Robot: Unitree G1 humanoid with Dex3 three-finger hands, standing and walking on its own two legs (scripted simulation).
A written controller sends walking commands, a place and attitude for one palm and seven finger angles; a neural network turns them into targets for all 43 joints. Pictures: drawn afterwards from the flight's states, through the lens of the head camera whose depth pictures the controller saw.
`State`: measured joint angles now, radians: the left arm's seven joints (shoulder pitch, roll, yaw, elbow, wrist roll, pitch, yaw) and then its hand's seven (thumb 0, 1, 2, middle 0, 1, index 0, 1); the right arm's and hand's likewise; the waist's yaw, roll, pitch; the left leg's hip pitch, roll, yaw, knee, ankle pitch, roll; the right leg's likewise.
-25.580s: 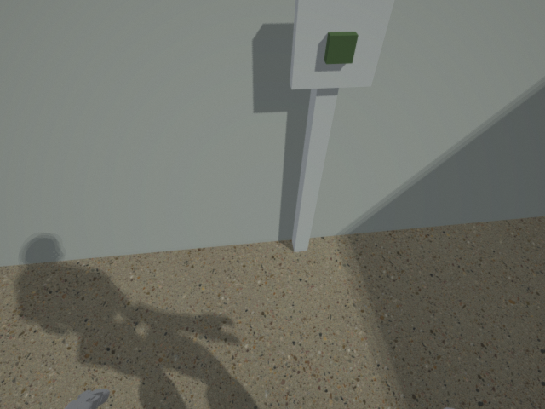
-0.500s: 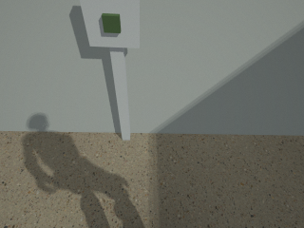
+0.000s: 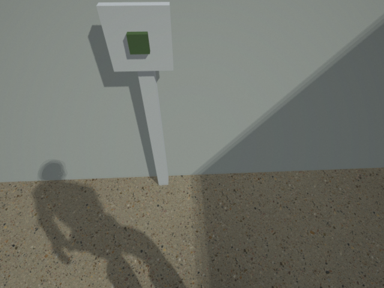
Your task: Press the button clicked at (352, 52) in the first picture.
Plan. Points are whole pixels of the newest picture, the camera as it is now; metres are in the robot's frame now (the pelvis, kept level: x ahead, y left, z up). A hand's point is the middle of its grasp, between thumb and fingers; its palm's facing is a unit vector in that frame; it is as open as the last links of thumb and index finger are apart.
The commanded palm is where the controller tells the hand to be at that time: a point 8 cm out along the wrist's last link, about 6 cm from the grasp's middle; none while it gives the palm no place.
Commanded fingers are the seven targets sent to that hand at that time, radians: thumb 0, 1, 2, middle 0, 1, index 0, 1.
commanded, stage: let the arm hang, fingers relaxed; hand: left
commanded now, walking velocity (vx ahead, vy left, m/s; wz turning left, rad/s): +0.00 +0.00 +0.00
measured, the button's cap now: (138, 42) +0.79 +0.21 +0.14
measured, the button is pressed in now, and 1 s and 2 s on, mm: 0 0 0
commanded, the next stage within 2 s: stand and wait in 0.16 s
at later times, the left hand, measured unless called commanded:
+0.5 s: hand out of the picture +0.05 +0.22 -0.17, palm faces +0.01 -0.96 -0.27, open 7.4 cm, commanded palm none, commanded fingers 0.00 0.90 0.90 -0.20 -0.30 -0.20 -0.30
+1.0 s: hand out of the picture +0.12 +0.23 -0.15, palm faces -0.01 -0.94 -0.33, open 7.4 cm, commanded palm none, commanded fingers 0.00 0.90 0.90 -0.20 -0.30 -0.20 -0.30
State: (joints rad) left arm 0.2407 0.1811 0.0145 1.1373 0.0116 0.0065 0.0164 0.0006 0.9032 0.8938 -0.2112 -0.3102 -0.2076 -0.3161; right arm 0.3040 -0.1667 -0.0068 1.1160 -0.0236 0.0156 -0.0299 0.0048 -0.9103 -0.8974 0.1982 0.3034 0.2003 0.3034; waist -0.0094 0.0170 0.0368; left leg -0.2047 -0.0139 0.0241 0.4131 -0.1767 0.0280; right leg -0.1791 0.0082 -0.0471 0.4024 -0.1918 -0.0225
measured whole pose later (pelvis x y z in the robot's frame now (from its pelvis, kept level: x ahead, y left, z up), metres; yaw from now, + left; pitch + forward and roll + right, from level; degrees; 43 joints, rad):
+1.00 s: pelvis +0.04 -0.01 +0.01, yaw +0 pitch -1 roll +0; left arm 0.09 0.32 0.02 1.14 0.01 -0.02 0.00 0.00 0.90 0.89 -0.20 -0.30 -0.20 -0.30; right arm 0.11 -0.32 -0.01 1.11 -0.02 0.00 -0.02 0.01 -0.91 -0.90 0.20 0.30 0.20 0.30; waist -0.01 0.02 0.05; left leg -0.11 -0.01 0.02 0.30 -0.17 0.01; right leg -0.09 0.02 -0.05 0.30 -0.19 -0.03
